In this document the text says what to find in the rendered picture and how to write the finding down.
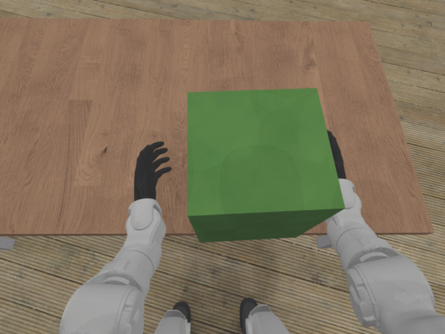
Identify robot left forearm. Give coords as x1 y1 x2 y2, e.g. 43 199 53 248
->
59 198 166 334

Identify left robot shin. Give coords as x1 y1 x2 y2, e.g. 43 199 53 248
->
159 310 186 323

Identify robot left hand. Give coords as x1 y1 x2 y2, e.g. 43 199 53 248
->
134 141 172 201

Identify robot right hand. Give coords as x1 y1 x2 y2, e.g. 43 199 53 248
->
327 130 346 179

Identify robot right upper arm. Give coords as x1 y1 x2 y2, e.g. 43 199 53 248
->
346 255 445 334

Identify robot right forearm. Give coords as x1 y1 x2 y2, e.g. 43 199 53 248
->
325 179 435 309

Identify left robot thigh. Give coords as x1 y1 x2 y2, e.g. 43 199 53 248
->
154 317 191 334

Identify table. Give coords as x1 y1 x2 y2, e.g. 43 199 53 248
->
0 17 435 250

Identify robot left upper arm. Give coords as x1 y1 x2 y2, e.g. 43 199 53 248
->
60 283 145 334

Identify carton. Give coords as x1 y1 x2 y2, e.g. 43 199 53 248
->
188 88 345 243

